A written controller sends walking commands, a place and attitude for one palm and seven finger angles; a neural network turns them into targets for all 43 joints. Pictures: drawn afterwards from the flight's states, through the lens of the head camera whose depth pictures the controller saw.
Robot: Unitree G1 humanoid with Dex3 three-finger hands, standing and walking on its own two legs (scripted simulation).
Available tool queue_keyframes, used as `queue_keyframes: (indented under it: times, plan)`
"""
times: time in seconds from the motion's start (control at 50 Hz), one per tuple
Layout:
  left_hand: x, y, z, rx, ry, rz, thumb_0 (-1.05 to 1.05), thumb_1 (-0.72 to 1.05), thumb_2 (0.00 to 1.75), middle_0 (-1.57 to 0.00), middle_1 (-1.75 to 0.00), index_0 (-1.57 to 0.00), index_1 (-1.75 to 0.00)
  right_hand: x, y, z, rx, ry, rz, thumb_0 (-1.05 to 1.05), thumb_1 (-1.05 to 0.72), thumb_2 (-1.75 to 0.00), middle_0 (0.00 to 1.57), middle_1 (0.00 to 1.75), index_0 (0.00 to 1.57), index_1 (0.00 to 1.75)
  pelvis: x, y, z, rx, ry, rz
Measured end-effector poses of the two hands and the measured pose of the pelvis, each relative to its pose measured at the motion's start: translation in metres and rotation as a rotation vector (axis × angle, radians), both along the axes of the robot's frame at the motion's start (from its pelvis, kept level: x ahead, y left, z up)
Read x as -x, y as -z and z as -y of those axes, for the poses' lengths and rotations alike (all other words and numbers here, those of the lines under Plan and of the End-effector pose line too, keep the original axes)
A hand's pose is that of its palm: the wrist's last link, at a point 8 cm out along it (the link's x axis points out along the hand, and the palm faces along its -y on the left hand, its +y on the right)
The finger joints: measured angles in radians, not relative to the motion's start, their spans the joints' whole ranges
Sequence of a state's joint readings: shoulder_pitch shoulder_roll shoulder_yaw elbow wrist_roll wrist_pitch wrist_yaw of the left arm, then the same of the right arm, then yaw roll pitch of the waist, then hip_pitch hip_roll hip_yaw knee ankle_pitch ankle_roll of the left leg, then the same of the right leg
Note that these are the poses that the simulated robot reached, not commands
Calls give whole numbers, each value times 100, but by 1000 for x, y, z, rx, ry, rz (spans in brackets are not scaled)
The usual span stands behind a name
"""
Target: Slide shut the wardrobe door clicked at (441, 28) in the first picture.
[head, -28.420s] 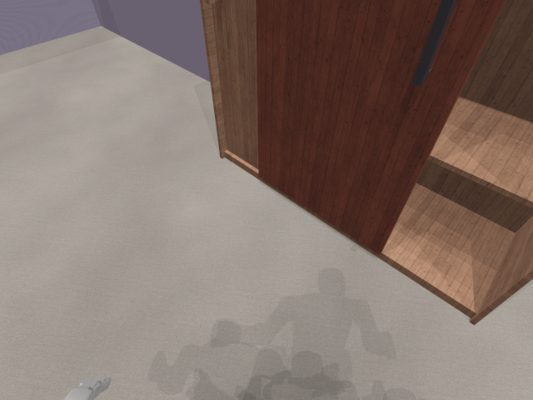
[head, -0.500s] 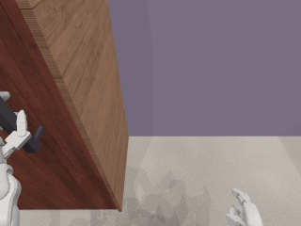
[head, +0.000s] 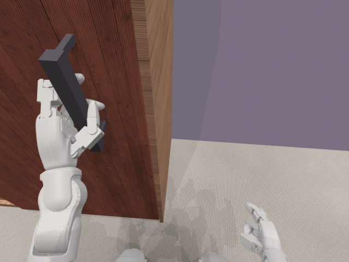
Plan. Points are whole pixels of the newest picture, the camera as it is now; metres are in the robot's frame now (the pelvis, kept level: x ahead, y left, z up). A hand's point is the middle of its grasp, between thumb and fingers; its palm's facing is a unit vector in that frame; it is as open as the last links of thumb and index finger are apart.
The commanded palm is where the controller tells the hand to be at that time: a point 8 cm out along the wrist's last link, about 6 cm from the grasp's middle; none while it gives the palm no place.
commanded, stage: stop walking and hold the door there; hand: left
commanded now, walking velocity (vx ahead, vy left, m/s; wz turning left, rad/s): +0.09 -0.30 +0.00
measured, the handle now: (84, 102) +0.33 +0.20 +0.20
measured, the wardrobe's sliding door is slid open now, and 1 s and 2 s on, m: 0.00 0.00 0.00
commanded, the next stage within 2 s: loosen the grip on the handle in 0.86 s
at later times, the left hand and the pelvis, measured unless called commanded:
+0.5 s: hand (94, 128) +0.29 +0.16 +0.19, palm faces +0.20 -0.98 -0.06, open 6.2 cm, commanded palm +0.25 +0.16 +0.18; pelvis -0.01 +0.02 +0.03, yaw +0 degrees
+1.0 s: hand (91, 125) +0.29 +0.17 +0.19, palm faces +0.16 -0.97 -0.19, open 6.6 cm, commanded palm +0.24 +0.21 +0.19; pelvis -0.01 +0.03 +0.03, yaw +1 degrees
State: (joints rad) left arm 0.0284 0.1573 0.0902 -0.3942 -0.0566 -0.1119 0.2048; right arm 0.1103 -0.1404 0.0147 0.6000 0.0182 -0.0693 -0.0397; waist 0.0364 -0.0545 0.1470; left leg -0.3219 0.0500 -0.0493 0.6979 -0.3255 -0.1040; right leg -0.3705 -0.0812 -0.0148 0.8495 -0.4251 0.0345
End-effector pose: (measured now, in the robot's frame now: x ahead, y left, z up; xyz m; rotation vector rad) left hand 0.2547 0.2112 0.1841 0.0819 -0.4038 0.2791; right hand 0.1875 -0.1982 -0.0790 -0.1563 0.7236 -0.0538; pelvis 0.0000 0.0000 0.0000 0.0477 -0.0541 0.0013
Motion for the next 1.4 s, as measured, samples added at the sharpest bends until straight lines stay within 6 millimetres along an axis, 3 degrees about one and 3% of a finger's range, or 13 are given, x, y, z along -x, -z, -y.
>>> queue_keyframes:
  times: [0.12, 0.2, 0.28, 0.42, 0.52, 0.72, 0.82, 0.96, 1.04, 1.14, 1.26, 1.4]
  plan:
    - [-1, -3, -3, 6, 63, -57, -4, 73, 82, -46, -140, -13, -130, 8, 3, -45, -58, -84, -61, 1, -90, -90, 20, 30, 20, 30, 1, -11, -26, 47, -22, 0]
    - [-1, -4, -6, 31, 132, -71, -2, 73, 80, -46, -140, -15, -132, 10, -7, -59, -33, -81, -67, 1, -90, -90, 21, 30, 20, 30, 2, -18, -43, 48, -13, -6]
    - [-2, -6, -7, 4, 164, -115, -3, 75, 81, -45, -140, -22, -135, 7, -23, -66, -30, -91, -71, 1, -90, -90, 21, 30, 20, 30, 3, -31, -46, 73, -30, -19]
    - [-1, -7, -6, 23, 139, -134, -2, 73, 83, -44, -140, -24, -136, -6, -39, -56, -22, -112, -15, 1, -90, -90, 21, 30, 20, 30, 8, -35, -36, 68, -8, -15]
    - [0, -7, -2, -19, 62, -134, -4, 73, 84, -45, -140, -20, -137, -14, -32, -40, -42, -110, 36, 1, -90, -90, 20, 30, 20, 30, 11, -24, -20, 38, -2, -4]
    - [2, -9, 0, -8, 42, -156, -3, 75, 82, -45, -140, -19, -136, 6, -21, -3, 41, -39, -51, 1, -90, -90, 20, 30, 20, 30, 2, -28, -20, 38, -37, -26]
    - [2, -9, 0, -12, 42, -156, -4, 75, 82, -44, -140, -18, -136, 10, -23, -2, 38, -23, -42, 1, -90, -90, 20, 30, 20, 30, 2, -29, -22, 42, -25, -26]
    - [2, -9, 0, -8, 59, -156, -3, 76, 81, -44, -140, -18, -135, 9, -26, -17, 17, -20, -17, 1, -90, -90, 20, 30, 20, 30, 2, -31, -30, 44, -15, -28]
    - [-15, -16, -19, -175, 150, -167, -7, 55, 76, -44, -140, -23, -137, 14, -30, -22, 26, -44, 3, 1, -90, -90, 20, 30, 20, 30, 18, -31, -28, 43, -13, -16]
    - [1, -12, -18, 121, 131, -138, -5, 34, 67, -45, -140, -33, -138, 30, -38, -20, 4, -57, 81, 1, -90, -90, 20, 30, 20, 30, 33, -28, -29, 40, -3, -10]
    - [8, -10, -6, 38, -29, -121, -2, -5, 46, -44, -139, -17, -126, 55, -37, -12, -17, -36, 156, 1, -90, -90, 20, 30, 20, 30, 44, -21, -26, 28, -3, 3]
    - [7, -7, -11, -21, 21, -77, -1, -41, 28, -39, -132, -14, -120, 86, -25, 4, 38, -7, 88, 1, -90, -90, 20, 30, 20, 30, 50, -18, -20, 34, 10, 10]
